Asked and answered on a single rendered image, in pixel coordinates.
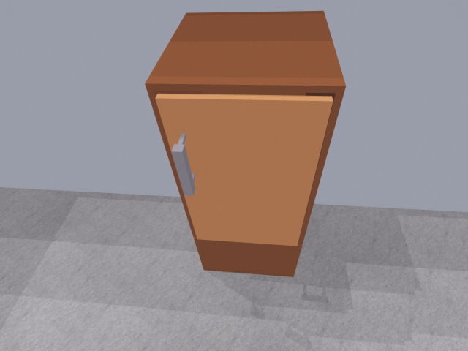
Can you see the handle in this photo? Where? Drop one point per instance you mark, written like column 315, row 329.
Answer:
column 185, row 175

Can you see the cupboard door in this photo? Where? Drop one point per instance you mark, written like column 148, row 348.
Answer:
column 254, row 158

